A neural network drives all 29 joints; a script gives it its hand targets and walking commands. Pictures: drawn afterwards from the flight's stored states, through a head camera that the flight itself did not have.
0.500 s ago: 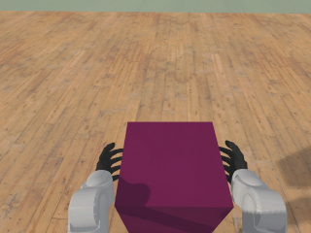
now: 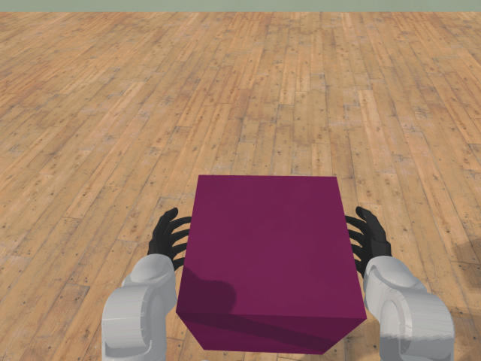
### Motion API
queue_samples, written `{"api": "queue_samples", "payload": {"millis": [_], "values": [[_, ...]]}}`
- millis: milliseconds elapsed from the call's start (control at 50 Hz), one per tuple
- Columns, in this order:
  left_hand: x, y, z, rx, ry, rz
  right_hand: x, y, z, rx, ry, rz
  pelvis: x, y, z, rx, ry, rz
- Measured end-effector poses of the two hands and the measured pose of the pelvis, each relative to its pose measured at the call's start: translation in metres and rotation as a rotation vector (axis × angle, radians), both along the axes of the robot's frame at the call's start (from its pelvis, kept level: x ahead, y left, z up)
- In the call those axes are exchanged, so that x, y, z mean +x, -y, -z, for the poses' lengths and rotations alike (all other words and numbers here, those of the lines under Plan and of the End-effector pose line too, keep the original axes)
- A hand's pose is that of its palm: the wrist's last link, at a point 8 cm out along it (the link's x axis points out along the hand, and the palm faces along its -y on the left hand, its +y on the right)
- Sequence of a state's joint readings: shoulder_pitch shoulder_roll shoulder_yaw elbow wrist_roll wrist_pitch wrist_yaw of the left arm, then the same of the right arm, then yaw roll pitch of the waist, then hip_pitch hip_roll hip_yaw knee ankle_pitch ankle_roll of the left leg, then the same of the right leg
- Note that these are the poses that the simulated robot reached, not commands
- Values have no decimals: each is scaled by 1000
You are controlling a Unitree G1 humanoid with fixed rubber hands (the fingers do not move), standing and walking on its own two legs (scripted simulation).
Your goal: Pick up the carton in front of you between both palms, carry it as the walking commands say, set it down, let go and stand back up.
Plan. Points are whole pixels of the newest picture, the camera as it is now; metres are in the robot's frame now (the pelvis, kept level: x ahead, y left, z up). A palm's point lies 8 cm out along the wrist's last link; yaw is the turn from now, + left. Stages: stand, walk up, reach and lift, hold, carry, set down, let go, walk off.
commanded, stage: carry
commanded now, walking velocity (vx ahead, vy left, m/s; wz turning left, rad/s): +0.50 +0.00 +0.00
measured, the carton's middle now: (264, 270) +0.26 +0.00 +0.03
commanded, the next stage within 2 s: none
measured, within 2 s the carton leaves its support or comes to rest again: neither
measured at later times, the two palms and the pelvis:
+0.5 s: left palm (179, 147) +0.52 +0.18 +0.08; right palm (319, 142) +0.52 -0.12 +0.09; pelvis +0.28 +0.03 -0.01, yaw -1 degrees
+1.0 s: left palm (185, 133) +0.61 +0.19 +0.06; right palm (309, 127) +0.62 -0.11 +0.06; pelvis +0.35 +0.03 -0.02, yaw +1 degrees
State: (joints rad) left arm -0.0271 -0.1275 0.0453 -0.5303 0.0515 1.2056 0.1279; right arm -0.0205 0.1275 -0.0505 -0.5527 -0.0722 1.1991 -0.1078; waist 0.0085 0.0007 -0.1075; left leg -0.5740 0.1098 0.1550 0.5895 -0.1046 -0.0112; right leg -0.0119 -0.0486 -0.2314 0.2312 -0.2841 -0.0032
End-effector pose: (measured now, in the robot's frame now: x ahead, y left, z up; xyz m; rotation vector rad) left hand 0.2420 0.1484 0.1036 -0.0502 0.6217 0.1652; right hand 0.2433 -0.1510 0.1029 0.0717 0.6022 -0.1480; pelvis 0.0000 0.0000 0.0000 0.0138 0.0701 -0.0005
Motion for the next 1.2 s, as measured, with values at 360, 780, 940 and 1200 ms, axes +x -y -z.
{"api": "queue_samples", "payload": {"millis": [360,780,940,1200], "values": [[226,-37,38,-46,-126,61,210,-38,21,-50,-127,59,209,-47,-6,-58,2,29],[363,-20,30,1,-97,-12,369,-20,28,-2,-98,-14,354,-16,12,-31,-23,-24],[368,-33,42,-6,-82,-17,377,-33,34,-34,-83,-30,356,-24,14,-37,-18,-28],[354,-48,69,33,-104,25,358,-48,67,-65,-106,-47,337,-42,20,-43,30,-28]]}}
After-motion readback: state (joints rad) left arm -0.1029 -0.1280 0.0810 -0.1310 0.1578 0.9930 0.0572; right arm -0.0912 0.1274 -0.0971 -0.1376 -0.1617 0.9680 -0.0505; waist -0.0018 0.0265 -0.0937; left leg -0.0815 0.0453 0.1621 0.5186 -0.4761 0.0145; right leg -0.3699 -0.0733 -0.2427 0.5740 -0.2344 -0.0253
